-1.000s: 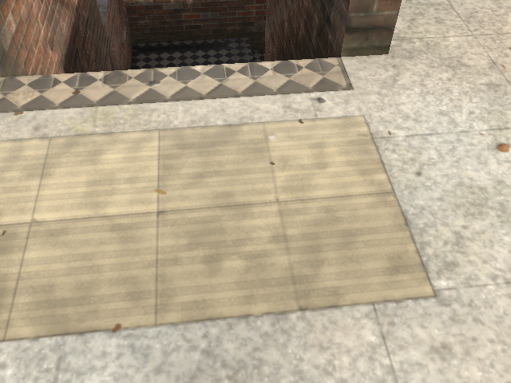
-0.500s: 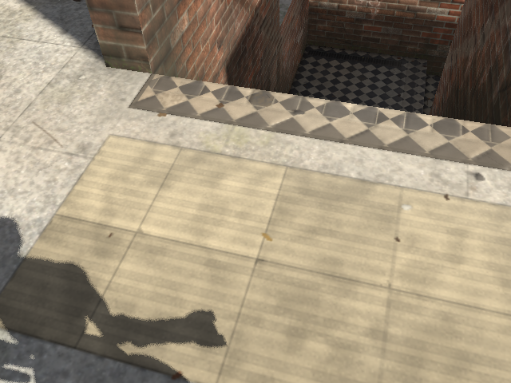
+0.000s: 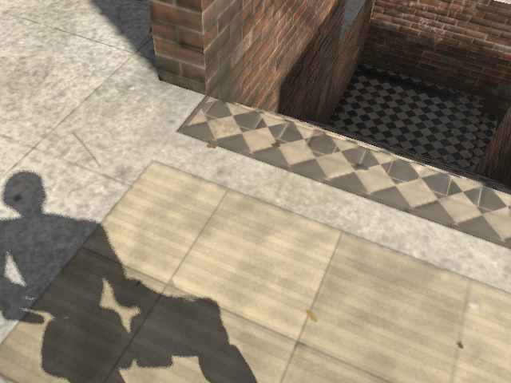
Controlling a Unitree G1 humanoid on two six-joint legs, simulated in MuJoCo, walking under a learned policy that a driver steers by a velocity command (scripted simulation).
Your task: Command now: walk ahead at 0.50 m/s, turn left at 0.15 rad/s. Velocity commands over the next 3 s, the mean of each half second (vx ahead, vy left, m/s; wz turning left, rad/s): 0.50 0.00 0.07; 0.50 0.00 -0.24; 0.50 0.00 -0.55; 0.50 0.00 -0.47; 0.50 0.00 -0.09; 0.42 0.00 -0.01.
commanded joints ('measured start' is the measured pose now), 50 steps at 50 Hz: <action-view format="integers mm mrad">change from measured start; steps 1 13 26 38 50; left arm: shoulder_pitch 9 -227 42 207 134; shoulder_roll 52 44 78 135 64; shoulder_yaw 16 3 20 40 36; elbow -55 -149 -41 48 -36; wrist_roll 10 -7 8 -21 -26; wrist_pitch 6 -29 -34 13 36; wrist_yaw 5 -58 -37 2 1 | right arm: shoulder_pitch -27 100 20 -347 -106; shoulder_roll -138 -190 -98 -78 -91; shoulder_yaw -34 -42 -15 -5 -23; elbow -47 63 19 -83 18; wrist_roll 0 17 6 12 -13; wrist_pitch -26 10 11 -34 -41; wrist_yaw -16 -42 -41 -6 -23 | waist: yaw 29 -41 -7 94 9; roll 87 123 -33 -28 185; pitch -20 40 -42 40 -38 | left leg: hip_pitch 35 284 -405 -386 88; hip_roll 265 335 222 146 362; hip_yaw -182 -172 -89 -68 -234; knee -182 -71 756 175 -161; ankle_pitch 350 349 -62 213 1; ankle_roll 174 94 -82 -108 77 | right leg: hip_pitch -62 -21 441 571 -27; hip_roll -19 82 -77 -76 8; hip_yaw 13 -29 173 143 74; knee -105 -574 -942 -879 91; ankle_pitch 148 200 230 204 -68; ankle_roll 23 -67 -266 -216 -30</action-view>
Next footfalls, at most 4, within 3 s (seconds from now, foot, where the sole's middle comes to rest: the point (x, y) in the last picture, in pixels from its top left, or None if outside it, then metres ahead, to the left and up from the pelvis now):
0.32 right None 0.36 -0.15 -0.78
0.86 left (220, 326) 0.64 0.09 -0.78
1.38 right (331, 264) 0.83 -0.24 -0.78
1.88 left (311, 181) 1.16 -0.21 -0.78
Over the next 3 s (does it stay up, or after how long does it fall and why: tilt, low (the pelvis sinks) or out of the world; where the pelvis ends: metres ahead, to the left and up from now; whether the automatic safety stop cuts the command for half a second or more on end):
stays up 1.34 -0.49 -0.18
